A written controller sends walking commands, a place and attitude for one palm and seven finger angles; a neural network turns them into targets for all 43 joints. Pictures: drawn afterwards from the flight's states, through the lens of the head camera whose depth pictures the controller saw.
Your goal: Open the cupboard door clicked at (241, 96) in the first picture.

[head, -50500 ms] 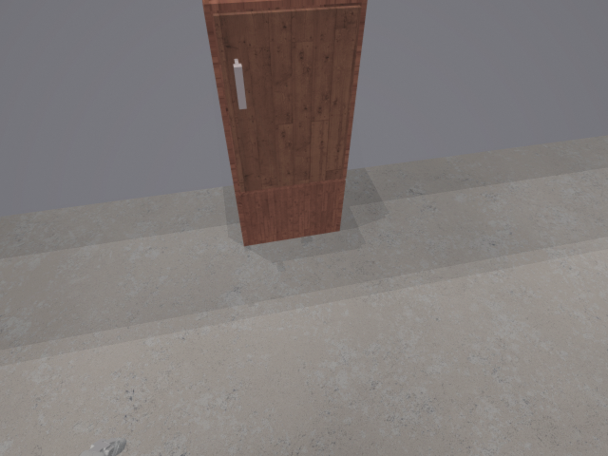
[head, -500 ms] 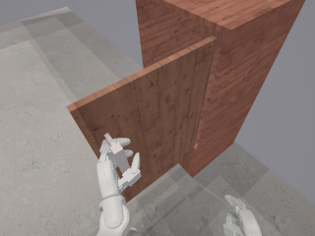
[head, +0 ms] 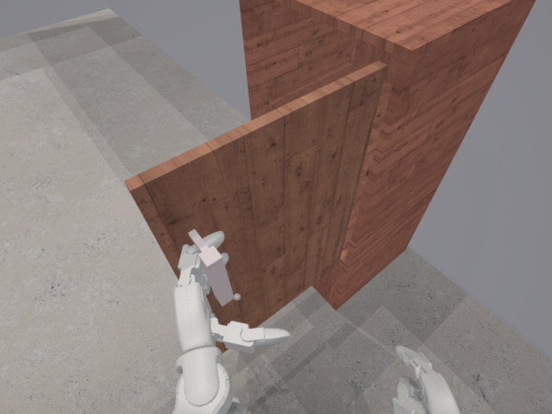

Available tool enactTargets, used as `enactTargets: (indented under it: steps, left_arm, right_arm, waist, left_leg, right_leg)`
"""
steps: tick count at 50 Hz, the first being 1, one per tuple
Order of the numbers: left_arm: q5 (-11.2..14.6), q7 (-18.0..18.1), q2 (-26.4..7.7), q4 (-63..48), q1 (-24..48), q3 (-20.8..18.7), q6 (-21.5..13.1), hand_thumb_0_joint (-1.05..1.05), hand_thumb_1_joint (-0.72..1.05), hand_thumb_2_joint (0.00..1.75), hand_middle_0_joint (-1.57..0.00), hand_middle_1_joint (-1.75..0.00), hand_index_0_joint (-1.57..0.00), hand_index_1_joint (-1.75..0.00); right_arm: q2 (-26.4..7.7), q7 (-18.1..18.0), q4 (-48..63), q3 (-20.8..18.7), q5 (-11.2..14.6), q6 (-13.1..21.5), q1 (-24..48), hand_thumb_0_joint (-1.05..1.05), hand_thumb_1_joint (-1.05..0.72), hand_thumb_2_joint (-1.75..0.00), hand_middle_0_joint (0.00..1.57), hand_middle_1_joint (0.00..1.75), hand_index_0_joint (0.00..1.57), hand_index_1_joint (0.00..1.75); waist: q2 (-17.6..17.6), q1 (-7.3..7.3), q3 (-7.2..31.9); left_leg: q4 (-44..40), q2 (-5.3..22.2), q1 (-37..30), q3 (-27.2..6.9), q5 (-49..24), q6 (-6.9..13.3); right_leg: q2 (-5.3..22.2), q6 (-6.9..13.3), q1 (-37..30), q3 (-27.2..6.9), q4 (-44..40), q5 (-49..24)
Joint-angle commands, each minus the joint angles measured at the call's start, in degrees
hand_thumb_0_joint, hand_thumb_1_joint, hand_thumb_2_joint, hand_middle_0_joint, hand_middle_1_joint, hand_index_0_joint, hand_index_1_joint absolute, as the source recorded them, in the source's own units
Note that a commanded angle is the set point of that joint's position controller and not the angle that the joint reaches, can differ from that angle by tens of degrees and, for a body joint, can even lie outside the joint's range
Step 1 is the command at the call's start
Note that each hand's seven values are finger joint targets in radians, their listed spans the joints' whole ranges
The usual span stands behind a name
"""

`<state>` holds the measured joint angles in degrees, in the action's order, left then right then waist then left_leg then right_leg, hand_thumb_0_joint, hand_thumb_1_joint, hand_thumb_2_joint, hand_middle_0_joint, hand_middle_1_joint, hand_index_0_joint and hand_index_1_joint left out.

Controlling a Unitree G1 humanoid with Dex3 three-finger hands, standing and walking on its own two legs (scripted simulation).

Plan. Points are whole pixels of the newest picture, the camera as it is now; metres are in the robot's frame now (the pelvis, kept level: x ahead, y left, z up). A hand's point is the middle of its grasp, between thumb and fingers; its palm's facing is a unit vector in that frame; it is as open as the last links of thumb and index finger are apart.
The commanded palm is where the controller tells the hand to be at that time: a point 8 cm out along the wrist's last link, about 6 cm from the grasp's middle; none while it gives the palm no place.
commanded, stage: open thumb and fingers to let go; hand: left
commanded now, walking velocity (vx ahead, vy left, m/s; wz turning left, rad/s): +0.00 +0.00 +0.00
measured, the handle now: (210, 268) +0.31 +0.11 +0.05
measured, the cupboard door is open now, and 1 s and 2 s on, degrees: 89 92 92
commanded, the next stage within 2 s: slide the hand sideways off the handle in 0.08 s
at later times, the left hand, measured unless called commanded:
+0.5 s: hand (230, 328) +0.22 +0.07 +0.06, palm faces -0.15 -0.99 +0.07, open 16.2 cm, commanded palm +0.21 +0.13 +0.05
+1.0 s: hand (194, 357) +0.19 +0.11 +0.05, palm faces -0.09 -1.00 +0.00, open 16.1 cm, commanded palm +0.16 +0.17 +0.05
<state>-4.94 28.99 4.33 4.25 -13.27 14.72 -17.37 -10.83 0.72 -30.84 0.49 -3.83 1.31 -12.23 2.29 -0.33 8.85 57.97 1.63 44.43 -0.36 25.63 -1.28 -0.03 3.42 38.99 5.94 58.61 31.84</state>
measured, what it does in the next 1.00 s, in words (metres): stands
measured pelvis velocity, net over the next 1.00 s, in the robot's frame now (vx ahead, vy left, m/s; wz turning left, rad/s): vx -0.01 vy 0.03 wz -0.02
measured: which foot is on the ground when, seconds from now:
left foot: down 0.00-1.00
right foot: down 0.00-1.00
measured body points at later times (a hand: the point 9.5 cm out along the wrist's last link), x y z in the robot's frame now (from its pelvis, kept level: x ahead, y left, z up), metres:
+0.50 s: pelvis -0.01 +0.03 +0.00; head +0.03 +0.01 +0.44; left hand +0.23 +0.13 +0.06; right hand +0.16 -0.20 -0.09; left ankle +0.03 +0.13 -0.67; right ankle -0.03 -0.08 -0.67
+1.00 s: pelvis -0.01 +0.03 -0.02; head +0.04 +0.02 +0.43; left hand +0.19 +0.16 +0.06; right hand +0.17 -0.20 -0.09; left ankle +0.03 +0.13 -0.67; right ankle -0.03 -0.08 -0.67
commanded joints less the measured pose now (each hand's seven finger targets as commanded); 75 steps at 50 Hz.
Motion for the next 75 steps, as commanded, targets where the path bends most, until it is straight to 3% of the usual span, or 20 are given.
enactTargets:
  steps: [1, 3, 9, 10, 11, 12, 15, 17, 20, 24, 26, 29, 40, 48, 52, 62, 64, 70, 74, 75]
  left_arm:
    - [-0.61, 1.43, 4.56, -12.28, 7.59, -0.19, -2.92, 0.0, -0.5, 0.3, -0.17, -0.4, -0.17, -0.4]
    - [-0.6, 1.81, 5.08, -12.4, 8.05, -0.03, -2.67, 0.0, -0.5, 0.3, -0.15, -0.3, -0.15, -0.3]
    - [-0.38, 2.34, 5.31, -11.58, 9.08, -0.56, -1.86, 0.0, -0.5, 0.3, -0.15, -0.3, -0.15, -0.3]
    - [-5.74, -9.21, -2.09, -12.1, 11.05, 9.82, -4.78, 0.0, -0.5, 0.3, -0.15, -0.3, -0.15, -0.3]
    - [-3.59, -15.82, -6.03, -17.25, 12.72, 5.47, -7.16, 0.0, -0.5, 0.3, -0.15, -0.3, -0.15, -0.3]
    - [-2.68, -19.88, -7.13, -17.86, 13.12, 5.91, -8.23, 0.0, -0.5, 0.3, -0.15, -0.3, -0.15, -0.3]
    - [3.52, -30.17, -6.45, -19.52, 9.77, 6.22, -9.21, 0.0, -0.5, 0.3, -0.15, -0.3, -0.15, -0.3]
    - [9.35, -32.65, -4.48, -19.41, 6.67, 4.31, -7.77, 0.0, -0.5, 0.3, -0.15, -0.3, -0.15, -0.3]
    - [12.96, -30.14, -4.42, -17.39, 2.3, -0.44, -5.4, 0.0, -0.5, 0.3, -0.15, -0.3, -0.15, -0.3]
    - [8.33, -24.28, -5.76, -18.8, 1.24, -1.89, -5.91, 0.0, -0.5, 0.3, -0.15, -0.3, -0.15, -0.3]
    - [5.43, -22.88, -6.95, -20.03, -0.99, -1.71, -6.45, 0.0, -0.5, 0.3, -0.15, -0.3, -0.15, -0.3]
    - [4.41, -22.5, -8.74, -21.76, -4.82, -2.91, -6.76, 0.0, -0.5, 0.3, -0.15, -0.3, -0.15, -0.3]
    - [9.6, -26.27, -9.3, -27.44, -12.84, -4.83, -6.46, 0.0, -0.5, 0.3, -0.15, -0.3, -0.15, -0.3]
    - [9.22, -28.8, -11.74, -29.89, -17.79, -5.89, -8.37, 0.0, -0.5, 0.3, -0.15, -0.3, -0.15, -0.3]
    - [10.55, -30.71, -13.62, -31.52, -19.56, -7.97, -8.33, 0.0, -0.5, 0.3, -0.15, -0.3, -0.15, -0.3]
    - [14.56, -34.48, -16.87, -30.82, -24.48, -14.76, -7.6, 0.0, -0.5, 0.3, -0.15, -0.3, -0.15, -0.3]
    - [15.17, -35.56, -16.98, -31.85, -23.84, -14.72, -7.93, 0.0, -0.5, 0.3, -0.15, -0.3, -0.15, -0.3]
    - [17.65, -39.59, -17.73, -31.82, -21.88, -15.17, -9.51, 0.0, -0.5, 0.3, -0.15, -0.3, -0.15, -0.3]
    - [18.54, -41.06, -17.96, -31.25, -22.13, -15.92, -9.98, 0.0, -0.5, 0.3, -0.15, -0.3, -0.15, -0.3]
    - [18.81, -40.92, -19.91, -32.88, -22.43, -17.62, -9.84, 0.0, -0.5, 0.3, -0.15, -0.3, -0.15, -0.3]
  right_arm:
    - [-4.64, -0.45, 9.33, -1.44, 0.2, 2.76, 4.85, 0.0, -0.9, -0.9, 0.2, 0.3, 0.2, 0.3]
    - [-4.67, -0.37, 9.41, -1.43, 0.16, 2.79, 4.94, 0.0, -0.9, -0.9, 0.2, 0.3, 0.2, 0.3]
    - [-4.63, -0.24, 9.38, -1.24, 0.13, 2.72, 5.5, 0.0, -0.9, -0.9, 0.2, 0.3, 0.2, 0.3]
    - [-7.28, 0.29, 7.88, -1.05, 0.56, 2.76, 2.43, 0.0, -0.9, -0.9, 0.2, 0.3, 0.2, 0.3]
    - [-6.77, 0.0, 9.38, -2.04, 0.95, 2.6, 2.09, 0.0, -0.9, -0.9, 0.2, 0.3, 0.2, 0.3]
    - [-6.75, -0.32, 9.77, -1.89, 1.09, 2.49, 2.05, 0.0, -0.9, -0.9, 0.2, 0.3, 0.2, 0.3]
    - [-6.69, -0.74, 11.68, -1.79, 2.52, 3.34, 1.72, 0.0, -0.9, -0.9, 0.2, 0.3, 0.2, 0.3]
    - [-6.4, -1.18, 13.17, -1.37, 3.61, 3.94, 2.58, 0.0, -0.9, -0.9, 0.2, 0.3, 0.2, 0.3]
    - [-6.87, -1.56, 14.14, -1.12, 4.19, 4.44, 3.63, 0.0, -0.9, -0.9, 0.2, 0.3, 0.2, 0.3]
    - [-6.98, -0.6, 15.01, -1.59, 3.29, 4.24, 2.75, 0.0, -0.9, -0.9, 0.2, 0.3, 0.2, 0.3]
    - [-6.74, 0.02, 15.65, -1.76, 3.04, 3.77, 2.45, 0.0, -0.9, -0.9, 0.2, 0.3, 0.2, 0.3]
    - [-6.55, 0.55, 16.35, -1.8, 3.0, 3.1, 2.02, 0.0, -0.9, -0.9, 0.2, 0.3, 0.2, 0.3]
    - [-6.91, -0.63, 17.94, -1.58, 3.76, 3.21, 1.29, 0.0, -0.9, -0.9, 0.2, 0.3, 0.2, 0.3]
    - [-6.9, -0.59, 18.29, -2.01, 3.58, 3.75, 0.8, 0.0, -0.9, -0.9, 0.2, 0.3, 0.2, 0.3]
    - [-7.06, -1.03, 18.54, -2.29, 3.87, 3.61, 0.75, 0.0, -0.9, -0.9, 0.2, 0.3, 0.2, 0.3]
    - [-6.73, -2.61, 18.03, -2.99, 4.51, 3.75, 1.21, 0.0, -0.9, -0.9, 0.2, 0.3, 0.2, 0.3]
    - [-6.67, -2.81, 18.06, -2.97, 4.64, 3.86, 1.59, 0.0, -0.9, -0.9, 0.2, 0.3, 0.2, 0.3]
    - [-7.13, -3.68, 17.04, -2.86, 4.73, 4.77, 1.67, 0.0, -0.9, -0.9, 0.2, 0.3, 0.2, 0.3]
    - [-7.29, -4.02, 16.6, -3.16, 4.8, 5.45, 1.5, 0.0, -0.9, -0.9, 0.2, 0.3, 0.2, 0.3]
    - [-7.35, -4.05, 16.84, -3.27, 4.89, 5.43, 1.55, 0.0, -0.9, -0.9, 0.2, 0.3, 0.2, 0.3]
  waist:
    - [-6.16, -0.41, 10.53]
    - [-6.13, -0.38, 10.61]
    - [-6.02, -0.16, 9.45]
    - [-8.37, -5.76, 5.12]
    - [-3.66, -3.03, 11.43]
    - [-2.49, -2.81, 13.44]
    - [-2.59, -3.26, 13.8]
    - [-3.4, -2.27, 11.44]
    - [-7.52, -0.88, 7.66]
    - [-7.18, -0.45, 7.36]
    - [-4.19, -0.07, 8.85]
    - [-2.48, 0.61, 9.18]
    - [-4.2, 0.13, 8.65]
    - [-2.7, -0.22, 7.84]
    - [-1.6, -0.05, 8.53]
    - [-4.84, 0.97, 9.24]
    - [-2.99, 0.73, 8.66]
    - [-4.0, -0.72, 6.87]
    - [-3.47, -0.33, 7.69]
    - [-2.57, 0.34, 8.71]
  left_leg:
    - [-5.0, -2.17, -9.51, -0.77, -11.55, 2.17]
    - [-5.13, -2.18, -9.91, -0.8, -11.43, 2.17]
    - [-5.34, -2.13, -9.7, -1.0, -10.27, 2.06]
    - [-4.03, -2.29, -8.33, -1.0, -11.1, 3.23]
    - [-3.56, -2.25, -9.42, -0.68, -12.28, 3.32]
    - [-3.27, -2.41, -10.32, -0.71, -13.54, 3.58]
    - [-3.57, -2.2, -11.46, -0.98, -13.18, 3.5]
    - [-4.75, -2.2, -11.12, -1.06, -10.11, 3.15]
    - [-6.11, -2.01, -9.63, -1.56, -6.77, 2.71]
    - [-5.53, -1.82, -8.36, -1.8, -6.7, 2.67]
    - [-4.88, -1.76, -8.35, -1.53, -7.64, 2.65]
    - [-4.82, -1.74, -8.05, -1.1, -7.59, 2.48]
    - [-4.72, -1.52, -7.92, -1.62, -8.57, 2.42]
    - [-2.49, -1.67, -5.73, -1.53, -8.73, 2.54]
    - [-1.73, -1.88, -5.34, -1.18, -9.28, 2.56]
    - [0.11, -2.17, -2.32, -0.65, -8.86, 2.41]
    - [0.29, -2.29, -2.05, -0.61, -8.44, 2.42]
    - [2.51, -2.15, 0.51, -1.12, -6.77, 2.51]
    - [2.59, -2.0, -0.09, -1.23, -6.87, 2.52]
    - [2.28, -1.99, -0.44, -1.32, -7.43, 2.57]
  right_leg:
    - [0.9, -2.62, -3.98, -4.75, -11.42, -22.05]
    - [0.64, -2.52, -3.55, -4.38, -11.41, -21.19]
    - [0.29, -2.26, -2.42, -3.92, -11.56, -18.09]
    - [0.85, -2.79, 0.79, -5.99, -10.27, -22.9]
    - [1.12, -2.09, -1.85, -6.24, -8.91, -24.69]
    - [1.42, -1.95, -3.29, -6.81, -8.38, -27.23]
    - [1.14, -1.9, -3.81, -6.32, -8.53, -26.07]
    - [0.52, -2.04, -3.77, -5.51, -10.3, -21.09]
    - [-0.14, -2.09, -2.24, -4.08, -11.49, -14.11]
    - [-0.18, -1.91, 0.84, -3.13, -8.34, -12.78]
    - [-0.18, -1.56, 1.62, -3.35, -6.86, -13.35]
    - [-0.31, -1.21, 0.95, -3.7, -6.54, -13.65]
    - [-1.36, -1.55, -0.36, -2.8, -6.55, -15.68]
    - [-1.17, -1.78, 2.11, -3.22, -4.68, -16.23]
    - [-1.19, -1.89, 1.65, -3.71, -4.59, -17.34]
    - [-0.73, -2.8, -1.1, -5.94, -5.9, -18.63]
    - [-0.54, -2.99, -0.57, -6.36, -6.01, -18.47]
    - [0.12, -3.61, 0.48, -8.58, -7.16, -16.57]
    - [-0.23, -3.36, 1.91, -7.54, -6.21, -15.36]
    - [-0.32, -3.19, 0.66, -7.87, -6.36, -15.43]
